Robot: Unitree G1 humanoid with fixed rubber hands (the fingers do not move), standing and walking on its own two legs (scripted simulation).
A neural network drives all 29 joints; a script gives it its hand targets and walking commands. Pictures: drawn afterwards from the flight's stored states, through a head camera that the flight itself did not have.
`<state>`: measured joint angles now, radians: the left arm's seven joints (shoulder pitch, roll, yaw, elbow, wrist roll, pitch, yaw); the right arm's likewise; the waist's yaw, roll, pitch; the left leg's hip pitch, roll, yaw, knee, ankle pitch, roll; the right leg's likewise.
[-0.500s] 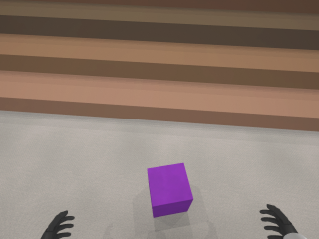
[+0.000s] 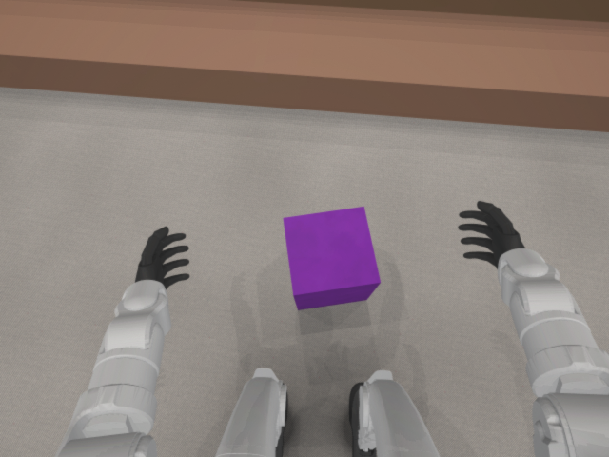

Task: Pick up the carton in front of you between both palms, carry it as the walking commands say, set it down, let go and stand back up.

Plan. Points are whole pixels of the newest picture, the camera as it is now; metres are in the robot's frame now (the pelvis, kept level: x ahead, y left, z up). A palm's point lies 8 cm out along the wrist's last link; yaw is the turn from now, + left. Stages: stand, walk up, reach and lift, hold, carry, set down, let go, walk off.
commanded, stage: reach and lift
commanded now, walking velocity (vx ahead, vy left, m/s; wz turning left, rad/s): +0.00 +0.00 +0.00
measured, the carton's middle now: (328, 262) +0.51 -0.01 -0.57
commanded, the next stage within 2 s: none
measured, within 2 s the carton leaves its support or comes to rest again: neither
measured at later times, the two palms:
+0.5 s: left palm (224, 206) +0.49 +0.18 -0.15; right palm (446, 174) +0.55 -0.20 -0.14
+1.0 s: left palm (246, 254) +0.47 +0.18 -0.38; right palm (415, 237) +0.52 -0.20 -0.38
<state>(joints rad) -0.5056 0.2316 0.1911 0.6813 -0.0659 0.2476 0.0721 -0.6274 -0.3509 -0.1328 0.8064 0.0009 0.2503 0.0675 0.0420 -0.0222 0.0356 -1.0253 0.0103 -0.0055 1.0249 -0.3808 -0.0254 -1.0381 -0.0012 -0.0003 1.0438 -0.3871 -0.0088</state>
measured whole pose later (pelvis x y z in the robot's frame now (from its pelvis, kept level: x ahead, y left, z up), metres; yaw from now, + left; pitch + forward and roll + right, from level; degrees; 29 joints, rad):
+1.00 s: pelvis -0.04 +0.01 -0.22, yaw +2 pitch +48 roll +5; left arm -1.24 0.16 0.34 0.86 -0.08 0.11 0.17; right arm -1.43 -0.48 -0.10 1.10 0.07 0.12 0.00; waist 0.06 0.00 0.12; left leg -2.11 -0.03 0.00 1.81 -0.54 -0.06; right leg -2.16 0.04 0.07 1.84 -0.52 0.01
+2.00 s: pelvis -0.07 +0.00 -0.32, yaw +3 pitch +34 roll +5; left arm -1.56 0.14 0.40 1.05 -0.03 0.15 0.18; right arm -1.77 -0.46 0.00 1.32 0.07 0.15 0.00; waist 0.03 0.03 0.48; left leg -2.18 -0.07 -0.01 2.16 -0.58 -0.09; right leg -2.24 0.02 0.07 2.21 -0.56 0.00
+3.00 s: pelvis -0.06 +0.01 -0.17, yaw -2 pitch +41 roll +2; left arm -1.00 -0.08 0.56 0.56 0.25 0.44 0.08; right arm -1.08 -0.04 -0.41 0.73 -0.25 0.44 0.01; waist 0.02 -0.01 -0.17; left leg -1.89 -0.06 -0.06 1.65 -0.49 -0.07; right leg -1.93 0.06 0.07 1.66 -0.45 0.03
